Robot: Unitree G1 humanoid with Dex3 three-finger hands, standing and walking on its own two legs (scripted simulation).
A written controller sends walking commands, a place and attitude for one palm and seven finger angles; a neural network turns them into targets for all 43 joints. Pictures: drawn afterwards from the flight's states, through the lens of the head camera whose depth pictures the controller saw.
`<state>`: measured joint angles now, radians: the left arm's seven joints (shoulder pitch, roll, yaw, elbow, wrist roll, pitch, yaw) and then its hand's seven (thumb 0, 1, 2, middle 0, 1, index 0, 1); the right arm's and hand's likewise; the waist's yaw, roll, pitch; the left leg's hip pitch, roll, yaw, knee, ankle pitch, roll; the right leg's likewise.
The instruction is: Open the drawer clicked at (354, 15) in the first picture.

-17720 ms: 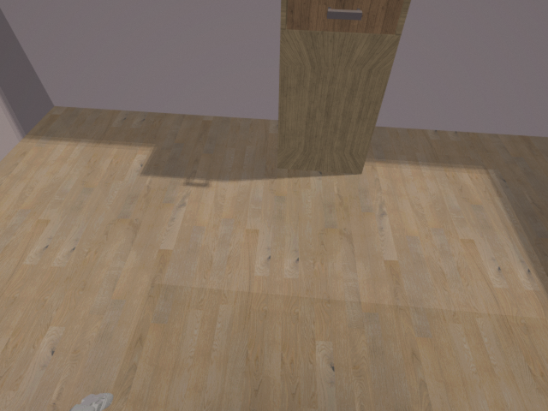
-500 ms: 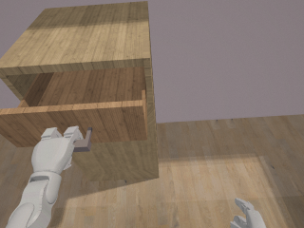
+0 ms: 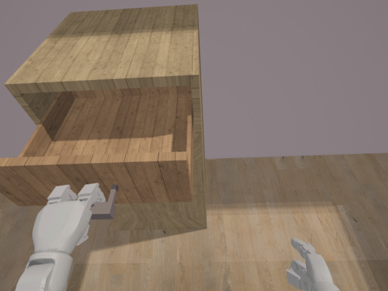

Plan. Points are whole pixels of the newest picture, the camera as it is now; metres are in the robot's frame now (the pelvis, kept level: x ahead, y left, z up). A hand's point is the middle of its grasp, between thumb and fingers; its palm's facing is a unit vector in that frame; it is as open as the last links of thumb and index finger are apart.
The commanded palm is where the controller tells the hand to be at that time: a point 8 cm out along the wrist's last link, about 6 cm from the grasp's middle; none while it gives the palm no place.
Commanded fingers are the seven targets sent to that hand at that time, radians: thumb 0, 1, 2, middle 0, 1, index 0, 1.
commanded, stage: pull the drawer open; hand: left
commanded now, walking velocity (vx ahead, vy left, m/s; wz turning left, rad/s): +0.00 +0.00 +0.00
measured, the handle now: (85, 200) +0.27 +0.25 +0.06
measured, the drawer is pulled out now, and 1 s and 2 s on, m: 0.22 0.30 0.30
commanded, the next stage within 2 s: open the thumb to release the handle in 0.90 s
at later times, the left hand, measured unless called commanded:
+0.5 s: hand (71, 260) +0.16 +0.24 +0.04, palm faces -0.01 -0.10 -1.00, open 5.8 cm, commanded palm +0.12 +0.24 +0.10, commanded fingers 0.00 0.90 0.90 -0.40 -1.35 -0.40 -1.35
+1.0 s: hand (65, 278) +0.13 +0.24 +0.04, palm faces -0.01 -0.09 -1.00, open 5.8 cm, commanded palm +0.11 +0.25 +0.10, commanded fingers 0.00 0.83 0.87 -0.40 -1.34 -0.40 -1.34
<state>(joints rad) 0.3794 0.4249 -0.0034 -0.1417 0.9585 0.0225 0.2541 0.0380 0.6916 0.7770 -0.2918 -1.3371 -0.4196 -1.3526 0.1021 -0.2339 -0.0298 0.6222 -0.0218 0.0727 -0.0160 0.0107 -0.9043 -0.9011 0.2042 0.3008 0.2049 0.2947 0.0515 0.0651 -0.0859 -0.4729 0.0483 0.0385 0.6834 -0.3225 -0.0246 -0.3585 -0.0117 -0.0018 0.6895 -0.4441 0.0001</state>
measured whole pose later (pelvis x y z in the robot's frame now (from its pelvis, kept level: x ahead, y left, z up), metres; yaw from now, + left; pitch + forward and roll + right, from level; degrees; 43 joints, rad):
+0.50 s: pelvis -0.01 +0.00 -0.01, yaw +0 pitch +6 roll +0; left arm 0.60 0.44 0.02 -0.28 0.94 -0.01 0.30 0.04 0.69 0.76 -0.30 -1.33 -0.42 -1.35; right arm 0.11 -0.24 -0.02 0.59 -0.03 0.08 0.00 0.01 -0.90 -0.90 0.20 0.30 0.20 0.29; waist 0.06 0.07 -0.09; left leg -0.50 0.06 0.03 0.73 -0.34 -0.03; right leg -0.39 0.00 0.00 0.74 -0.46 -0.01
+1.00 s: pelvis -0.01 +0.00 -0.01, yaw -1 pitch +7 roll +0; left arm 0.74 0.45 0.03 -0.37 0.93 0.00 0.34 0.04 0.69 0.75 -0.31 -1.34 -0.42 -1.35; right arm 0.13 -0.23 -0.02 0.55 -0.03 0.09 0.03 0.01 -0.90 -0.90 0.20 0.30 0.20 0.29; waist 0.06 0.07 -0.12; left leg -0.55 0.07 0.04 0.79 -0.36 -0.03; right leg -0.45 0.01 0.01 0.81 -0.48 -0.01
